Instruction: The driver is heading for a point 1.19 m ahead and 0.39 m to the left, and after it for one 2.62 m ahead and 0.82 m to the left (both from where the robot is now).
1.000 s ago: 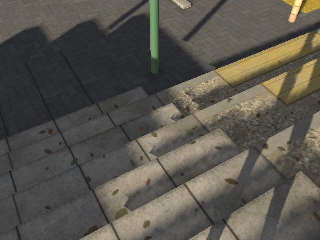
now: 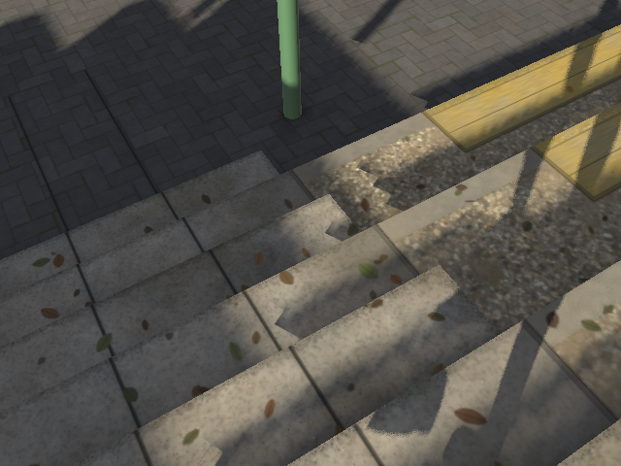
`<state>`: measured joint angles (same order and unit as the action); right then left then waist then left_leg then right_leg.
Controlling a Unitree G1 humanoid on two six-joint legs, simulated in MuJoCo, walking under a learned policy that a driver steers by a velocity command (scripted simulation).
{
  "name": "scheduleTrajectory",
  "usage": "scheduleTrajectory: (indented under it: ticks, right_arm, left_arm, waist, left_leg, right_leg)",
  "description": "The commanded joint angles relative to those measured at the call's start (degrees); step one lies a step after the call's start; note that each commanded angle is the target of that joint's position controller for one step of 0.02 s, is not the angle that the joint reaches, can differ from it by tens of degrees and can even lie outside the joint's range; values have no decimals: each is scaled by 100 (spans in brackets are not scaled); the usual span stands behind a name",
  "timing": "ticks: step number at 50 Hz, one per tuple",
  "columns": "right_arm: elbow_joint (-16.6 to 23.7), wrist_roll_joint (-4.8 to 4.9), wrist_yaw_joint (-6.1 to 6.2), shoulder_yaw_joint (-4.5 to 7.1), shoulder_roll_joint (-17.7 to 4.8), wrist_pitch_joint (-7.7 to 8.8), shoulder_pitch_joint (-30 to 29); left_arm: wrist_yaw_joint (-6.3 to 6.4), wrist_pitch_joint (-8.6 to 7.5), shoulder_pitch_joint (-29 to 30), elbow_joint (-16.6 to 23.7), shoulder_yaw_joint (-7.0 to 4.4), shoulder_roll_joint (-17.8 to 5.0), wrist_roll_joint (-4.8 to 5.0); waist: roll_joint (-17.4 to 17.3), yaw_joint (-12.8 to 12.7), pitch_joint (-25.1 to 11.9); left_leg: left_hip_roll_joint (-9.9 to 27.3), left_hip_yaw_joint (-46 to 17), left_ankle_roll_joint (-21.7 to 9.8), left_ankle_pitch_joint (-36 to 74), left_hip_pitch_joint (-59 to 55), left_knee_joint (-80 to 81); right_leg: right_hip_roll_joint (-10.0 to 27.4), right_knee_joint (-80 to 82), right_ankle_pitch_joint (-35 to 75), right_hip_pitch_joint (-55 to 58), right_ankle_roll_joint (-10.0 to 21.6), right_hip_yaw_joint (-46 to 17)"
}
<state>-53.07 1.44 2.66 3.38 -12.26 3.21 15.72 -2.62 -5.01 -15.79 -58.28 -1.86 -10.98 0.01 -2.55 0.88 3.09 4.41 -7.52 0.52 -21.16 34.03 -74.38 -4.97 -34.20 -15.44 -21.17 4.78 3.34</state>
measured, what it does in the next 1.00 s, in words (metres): goes down: left foot 0.15 m lower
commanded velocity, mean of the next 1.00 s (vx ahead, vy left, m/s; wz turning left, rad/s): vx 0.50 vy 0.00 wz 0.05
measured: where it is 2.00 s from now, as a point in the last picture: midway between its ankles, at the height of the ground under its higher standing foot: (275, 299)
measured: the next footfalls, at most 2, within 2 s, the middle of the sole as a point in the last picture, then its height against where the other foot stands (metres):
left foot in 0.36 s outside the picture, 0.15 m lower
right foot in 1.02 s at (366, 372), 0.15 m lower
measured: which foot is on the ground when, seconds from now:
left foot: up 0.00-0.34, down 0.36-1.00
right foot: down 0.00-0.38, up 0.40-1.00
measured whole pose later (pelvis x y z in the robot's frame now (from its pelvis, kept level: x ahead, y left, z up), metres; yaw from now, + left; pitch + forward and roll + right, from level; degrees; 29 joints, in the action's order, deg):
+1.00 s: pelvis +0.55 +0.01 -0.24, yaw +5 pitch +1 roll +3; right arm -55.3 1.5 2.7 2.6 -10.5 1.9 36.3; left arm -4.8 -5.8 5.1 -44.5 -2.3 -14.5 1.2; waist 4.1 10.4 -0.1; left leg 0.2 -6.3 2.0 -51.3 -2.8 -50.2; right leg 4.6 -21.9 21.6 -29.6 1.2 -5.1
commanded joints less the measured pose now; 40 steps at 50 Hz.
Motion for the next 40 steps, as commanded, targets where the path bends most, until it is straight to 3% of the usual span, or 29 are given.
scheduleTrajectory:
  ticks: [1,2,3,5,7,9,12,14,16,17,18,19,20,21,22,23,24,25,26,27,28,30,31,32,33,34,35,37,40]
  right_arm:
    - [232,-54,5,124,-350,-20,862]
    - [315,-42,-32,173,-440,-2,689]
    - [483,-62,-99,182,-455,61,250]
    - [621,-185,-227,152,-303,91,-113]
    - [800,-244,-366,107,-168,69,-510]
    - [987,-205,-417,56,-128,-9,-841]
    - [1225,-74,-581,-6,-130,-75,-1165]
    - [1309,26,-682,-27,-163,-43,-1265]
    - [1137,107,-663,33,-250,19,-800]
    - [833,60,-646,131,-359,53,-28]
    - [421,-61,-602,301,-662,79,957]
    - [66,-161,-595,315,-860,87,2061]
    - [11,-27,-618,272,-935,56,2273]
    - [-145,129,-654,384,-1287,9,2484]
    - [-235,108,-581,332,-1172,-13,2145]
    - [-83,-26,-518,136,-646,-7,1406]
    - [54,-247,-500,33,-512,102,775]
    - [134,-299,-545,-98,-186,165,345]
    - [20,-306,-509,-206,143,192,370]
    - [2,-309,-457,-188,2,224,409]
    - [54,-280,-331,-144,-275,274,374]
    - [-94,-185,-116,-108,-487,258,776]
    - [-216,-152,-94,-91,-526,210,1018]
    - [-318,-181,-85,-25,-701,213,1149]
    - [-313,-125,-77,-23,-662,208,1160]
    - [-306,-121,-92,-11,-668,221,1260]
    - [-506,-73,-64,-34,-428,232,1711]
    - [-639,-89,-30,-65,-282,192,2224]
    - [-554,-157,21,-23,-377,162,2722]
  left_arm:
    - [209,-151,-301,219,-204,-1015,-175]
    - [231,-166,-382,187,-206,-967,-113]
    - [318,-168,-473,90,-153,-707,41]
    - [462,-115,-725,-24,-63,-483,190]
    - [504,-48,-837,-14,-9,-498,168]
    - [548,3,-890,67,-27,-677,155]
    - [589,188,-1125,58,-60,-778,166]
    - [646,269,-1226,119,-112,-850,102]
    - [695,327,-1260,81,-186,-964,92]
    - [671,336,-1219,5,-165,-865,82]
    - [606,310,-1327,-49,-116,-683,73]
    - [478,187,-1623,-199,-74,-285,83]
    - [377,-8,-2219,-129,-67,-415,241]
    - [384,-171,-1964,218,-89,-594,453]
    - [489,-152,-890,572,-82,-544,562]
    - [606,-21,-75,769,-96,-576,456]
    - [639,93,-157,749,-39,-388,324]
    - [621,197,-398,663,-46,-349,199]
    - [583,203,-381,667,-86,-350,151]
    - [539,180,-463,681,-141,-506,159]
    - [529,139,-160,805,-180,-592,57]
    - [446,110,571,1050,-126,-362,-133]
    - [389,133,687,1110,-74,-181,-96]
    - [309,157,465,1036,-94,-206,-40]
    - [264,164,553,1096,-116,-335,-3]
    - [236,166,825,1117,-136,-460,2]
    - [178,132,1093,1198,-162,-517,19]
    - [53,67,1655,1374,-125,-423,7]
    - [-152,-106,2743,1722,-88,-396,44]
  waist:
    - [433,207,-810]
    - [347,226,-705]
    - [553,149,-602]
    - [602,43,-433]
    - [566,-85,-328]
    - [531,-248,-203]
    - [495,-477,72]
    - [492,-602,268]
    - [455,-426,327]
    - [222,-74,123]
    - [-304,286,-243]
    - [-1436,581,-886]
    - [-2140,358,-1491]
    - [-2170,411,-1937]
    - [-1159,314,-1008]
    - [109,196,-352]
    - [199,-82,-176]
    - [487,-424,-25]
    - [104,-448,1]
    - [-45,-561,-6]
    - [-98,-546,187]
    - [-292,-270,-33]
    - [-407,-233,-210]
    - [-486,-285,-353]
    - [-281,-273,-218]
    - [-61,-134,-126]
    - [-47,49,-8]
    - [-168,314,180]
    - [-143,755,465]
  left_leg:
    - [357,-43,54,860,-46,596]
    - [381,-128,-21,1587,228,1088]
    - [506,-325,-119,2280,575,1631]
    - [341,-112,-204,3902,358,2820]
    - [50,182,-263,4658,-305,3362]
    - [-145,374,-184,4521,-718,3776]
    - [-2,192,-207,3828,-332,3927]
    - [171,56,-226,3243,11,4375]
    - [235,291,-324,2776,-717,4888]
    - [101,603,-437,2964,-1738,5192]
    - [-142,932,-560,3332,-2963,5198]
    - [645,90,-1043,5446,-4839,3791]
    - [1338,-1109,-1447,5695,-5494,3403]
    - [1998,-2748,-2062,3172,-5645,4666]
    - [2075,-3286,-2125,1502,-5181,5433]
    - [1946,-2991,-1890,1015,-4196,5665]
    - [2006,-2809,-1934,1874,-3005,5417]
    - [1636,-2185,-1738,2017,-2081,5195]
    - [1284,-1578,-1466,2199,-1704,5052]
    - [833,-1048,-1197,2004,-1533,5186]
    - [518,-546,-1120,2291,-1006,5549]
    - [474,-447,-1198,2771,-1132,5712]
    - [570,-447,-1251,3131,-1312,5712]
    - [799,-606,-1354,3337,-1676,5569]
    - [838,-589,-1336,3409,-2152,5555]
    - [800,-561,-1282,3105,-2304,5473]
    - [862,-757,-1238,2519,-3249,5108]
    - [1023,-1025,-1218,2204,-4060,4887]
    - [1000,-1265,-1236,1710,-4539,4642]
  right_leg:
    - [2142,1297,2990,246,1421,-2253]
    - [1934,1257,2770,342,1272,-1964]
    - [1819,1053,2247,618,1040,-1859]
    - [1368,748,1182,370,847,-1376]
    - [1179,504,477,-204,737,-1149]
    - [1134,232,-3,-515,741,-1095]
    - [1395,-669,-563,-206,798,-1574]
    - [1595,-1119,-741,267,800,-2028]
    - [1692,-1688,-109,196,682,-2139]
    - [1489,-2497,185,-100,567,-1867]
    - [956,-3891,540,-518,345,-1310]
    - [126,-6869,-2340,-2347,-69,-967]
    - [4,-8605,-3267,-3477,-283,-1159]
    - [-30,-8814,-2724,-4171,-309,-1198]
    - [203,-8579,-2106,-5126,-348,-799]
    - [498,-8401,-1452,-5170,-276,-583]
    - [698,-7951,-966,-4461,-199,-947]
    - [929,-6967,-642,-3932,-130,-1145]
    - [949,-6618,-307,-3787,-49,-1251]
    - [1040,-5456,499,-3544,-10,-1165]
    - [1037,-3881,1282,-2983,-132,-938]
    - [1050,-2105,2372,-2221,-310,-743]
    - [977,-1857,2448,-1929,-363,-689]
    - [1016,-2259,2635,-1934,-352,-814]
    - [1082,-1963,2559,-2378,-261,-899]
    - [992,-1851,2711,-2420,-208,-749]
    - [1185,-1475,2985,-3287,-118,-1183]
    - [1197,-1185,2668,-4102,-77,-1212]
    - [1160,-743,2531,-4675,-87,-1001]
Keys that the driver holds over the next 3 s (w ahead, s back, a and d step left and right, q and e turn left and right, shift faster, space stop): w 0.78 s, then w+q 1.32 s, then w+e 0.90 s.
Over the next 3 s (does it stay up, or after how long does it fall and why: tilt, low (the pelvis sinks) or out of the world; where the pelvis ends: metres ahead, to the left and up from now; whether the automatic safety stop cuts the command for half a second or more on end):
stays up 1.47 0.48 -0.72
